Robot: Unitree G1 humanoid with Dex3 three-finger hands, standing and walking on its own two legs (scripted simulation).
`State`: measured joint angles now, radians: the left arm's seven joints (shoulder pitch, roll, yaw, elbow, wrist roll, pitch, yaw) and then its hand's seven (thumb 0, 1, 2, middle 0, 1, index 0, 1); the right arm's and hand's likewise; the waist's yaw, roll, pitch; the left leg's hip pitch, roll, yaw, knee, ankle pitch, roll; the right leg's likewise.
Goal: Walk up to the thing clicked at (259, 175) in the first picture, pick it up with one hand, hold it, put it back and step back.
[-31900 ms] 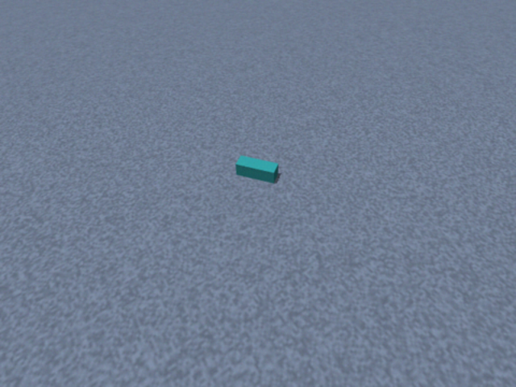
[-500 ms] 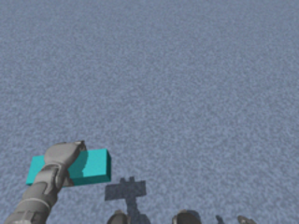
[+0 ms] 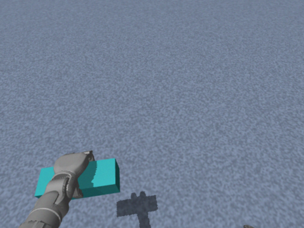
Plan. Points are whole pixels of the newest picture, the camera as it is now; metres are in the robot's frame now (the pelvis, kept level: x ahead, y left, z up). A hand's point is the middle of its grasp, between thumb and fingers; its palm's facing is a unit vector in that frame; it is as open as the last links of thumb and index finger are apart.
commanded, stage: hold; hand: left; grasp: from above
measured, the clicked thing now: (81, 180) +0.32 +0.23 -0.11
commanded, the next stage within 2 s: crouch in 1.78 s
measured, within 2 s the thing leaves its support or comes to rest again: neither
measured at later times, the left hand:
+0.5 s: hand (79, 176) +0.30 +0.21 -0.03, palm faces -0.45 -0.06 -0.89, open 11.2 cm
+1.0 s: hand (76, 183) +0.27 +0.21 -0.01, palm faces -0.44 -0.06 -0.90, open 11.2 cm
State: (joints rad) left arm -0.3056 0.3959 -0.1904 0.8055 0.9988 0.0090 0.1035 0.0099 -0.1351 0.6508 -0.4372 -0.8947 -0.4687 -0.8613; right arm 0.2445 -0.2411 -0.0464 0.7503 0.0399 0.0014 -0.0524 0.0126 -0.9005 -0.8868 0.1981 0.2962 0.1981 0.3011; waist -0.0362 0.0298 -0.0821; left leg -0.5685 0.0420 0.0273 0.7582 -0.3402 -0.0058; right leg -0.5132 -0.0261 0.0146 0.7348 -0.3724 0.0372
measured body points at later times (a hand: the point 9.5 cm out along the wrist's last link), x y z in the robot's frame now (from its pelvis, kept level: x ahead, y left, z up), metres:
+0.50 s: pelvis +0.00 -0.01 +0.02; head +0.02 -0.03 +0.47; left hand +0.32 +0.21 +0.02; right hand +0.13 -0.27 -0.10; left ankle +0.02 +0.12 -0.71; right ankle -0.01 -0.15 -0.71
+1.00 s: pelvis -0.02 -0.01 +0.02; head -0.01 -0.04 +0.47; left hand +0.29 +0.21 +0.04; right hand +0.13 -0.27 -0.09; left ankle +0.02 +0.12 -0.71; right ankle -0.01 -0.15 -0.71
